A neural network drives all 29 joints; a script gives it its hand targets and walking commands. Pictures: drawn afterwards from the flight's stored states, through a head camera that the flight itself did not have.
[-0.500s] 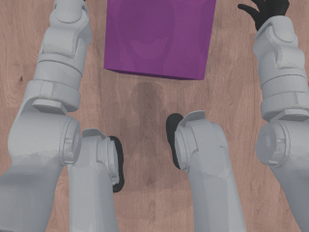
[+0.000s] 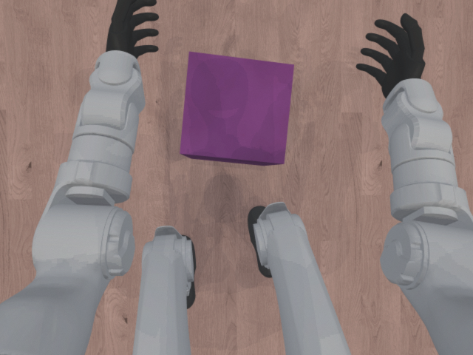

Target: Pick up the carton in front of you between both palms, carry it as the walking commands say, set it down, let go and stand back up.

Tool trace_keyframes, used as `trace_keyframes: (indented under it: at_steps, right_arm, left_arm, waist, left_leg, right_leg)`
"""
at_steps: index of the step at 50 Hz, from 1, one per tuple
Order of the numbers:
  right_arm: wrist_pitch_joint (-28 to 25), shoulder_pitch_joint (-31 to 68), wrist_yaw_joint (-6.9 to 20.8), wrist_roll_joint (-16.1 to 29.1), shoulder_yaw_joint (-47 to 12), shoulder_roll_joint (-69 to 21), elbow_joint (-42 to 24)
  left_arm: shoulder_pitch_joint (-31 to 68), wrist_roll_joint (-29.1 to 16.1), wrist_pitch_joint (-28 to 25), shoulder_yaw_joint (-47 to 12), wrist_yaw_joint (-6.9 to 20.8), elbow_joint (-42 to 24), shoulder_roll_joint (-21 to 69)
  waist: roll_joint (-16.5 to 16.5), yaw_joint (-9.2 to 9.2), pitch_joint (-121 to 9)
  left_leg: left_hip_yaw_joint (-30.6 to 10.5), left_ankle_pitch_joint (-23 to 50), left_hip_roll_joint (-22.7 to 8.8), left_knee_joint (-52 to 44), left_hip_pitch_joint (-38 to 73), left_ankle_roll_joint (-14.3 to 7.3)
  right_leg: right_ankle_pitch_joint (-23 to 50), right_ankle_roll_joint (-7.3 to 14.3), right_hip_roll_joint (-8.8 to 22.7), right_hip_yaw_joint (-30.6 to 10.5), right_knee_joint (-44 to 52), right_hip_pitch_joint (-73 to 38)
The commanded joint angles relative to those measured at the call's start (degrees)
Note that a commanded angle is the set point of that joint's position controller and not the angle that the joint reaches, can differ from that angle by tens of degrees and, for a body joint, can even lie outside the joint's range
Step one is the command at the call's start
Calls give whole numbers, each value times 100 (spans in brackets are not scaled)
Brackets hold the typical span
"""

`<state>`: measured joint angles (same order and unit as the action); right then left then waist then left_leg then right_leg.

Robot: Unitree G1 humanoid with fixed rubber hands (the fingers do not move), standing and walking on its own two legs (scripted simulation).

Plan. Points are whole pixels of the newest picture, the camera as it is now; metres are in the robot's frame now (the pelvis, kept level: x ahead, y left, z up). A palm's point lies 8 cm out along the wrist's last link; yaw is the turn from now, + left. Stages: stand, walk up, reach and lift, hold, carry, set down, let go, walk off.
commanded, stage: set down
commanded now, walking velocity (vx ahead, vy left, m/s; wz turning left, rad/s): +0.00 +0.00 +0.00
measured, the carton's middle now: (233, 119) +0.49 -0.08 -0.40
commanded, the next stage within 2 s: let go in 0.30 s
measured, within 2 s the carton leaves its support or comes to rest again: neither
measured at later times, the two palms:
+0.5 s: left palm (56, 32) +0.52 +0.10 +0.03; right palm out of the picture +0.44 -0.29 +0.03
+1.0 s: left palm out of the picture +0.36 +0.17 +0.14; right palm out of the picture +0.29 -0.26 +0.16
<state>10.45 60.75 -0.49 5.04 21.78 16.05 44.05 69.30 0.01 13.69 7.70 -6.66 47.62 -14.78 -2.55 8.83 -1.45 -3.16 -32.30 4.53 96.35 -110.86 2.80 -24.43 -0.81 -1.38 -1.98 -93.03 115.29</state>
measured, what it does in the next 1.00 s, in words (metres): rises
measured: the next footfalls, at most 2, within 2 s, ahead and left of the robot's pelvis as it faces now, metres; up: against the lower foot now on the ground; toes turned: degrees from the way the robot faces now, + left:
none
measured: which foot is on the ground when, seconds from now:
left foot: down 0.00-1.00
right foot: down 0.00-1.00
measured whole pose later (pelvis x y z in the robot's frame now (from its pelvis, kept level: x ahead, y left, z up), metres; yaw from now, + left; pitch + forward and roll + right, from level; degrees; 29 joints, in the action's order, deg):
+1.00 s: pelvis +0.10 -0.01 +0.23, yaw -2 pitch +18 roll +0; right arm -0.1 -2.5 5.1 1.3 4.4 11.2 26.4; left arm 4.4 4.5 0.3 6.7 -2.1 31.3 -7.6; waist 1.2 4.5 -1.8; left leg -4.6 -18.9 0.9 35.6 -35.0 1.7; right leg -13.8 0.7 -2.1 -2.6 -35.5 39.9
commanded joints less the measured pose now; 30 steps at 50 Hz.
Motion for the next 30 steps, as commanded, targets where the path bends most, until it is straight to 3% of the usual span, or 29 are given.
trace_keyframes:
  at_steps: [1, 9, 14, 18, 25, 30]
  right_arm:
    - [-57, 1026, 86, 25, 81, 900, -738]
    - [-153, 769, 214, -173, 126, 721, -549]
    - [-249, 655, 263, -351, 234, 641, -432]
    - [-339, 356, 353, -538, 229, 562, -389]
    - [-428, -1254, 672, -919, -70, 564, -965]
    - [-548, -2287, 830, -940, -468, 571, -1433]
  left_arm:
    - [1507, 64, -58, 71, 3, -801, -363]
    - [1060, 206, -181, 289, 110, -506, -248]
    - [925, 273, -261, 352, 182, -362, -168]
    - [510, 448, -330, 491, 157, -334, -21]
    - [-1368, 807, -399, 565, -113, -1275, 650]
    - [-2444, 788, -585, 402, -166, -2168, 798]
  waist:
    - [-482, 350, -6463]
    - [-221, 270, -5938]
    - [-190, 279, -5618]
    - [-191, 169, -5674]
    - [-28, 40, -5942]
    - [179, -7, -5012]
  left_leg:
    - [748, 1283, 345, -1271, 2920, 24]
    - [627, 1476, 306, -2223, 3264, -7]
    - [528, 1614, 262, -2820, 3638, 5]
    - [479, 1862, 230, -3273, 4126, 39]
    - [429, 2617, 211, -4164, 5329, 126]
    - [415, 2270, 140, -4831, 5509, 98]
  right_leg:
    - [2568, -257, -250, 807, 1058, -4671]
    - [2738, -280, -225, 725, 1941, -5337]
    - [2798, -258, -194, 691, 2518, -5645]
    - [2905, -223, -184, 677, 2923, -6015]
    - [3468, -75, -201, 557, 3652, -7444]
    - [3260, 0, -127, 343, 4249, -8323]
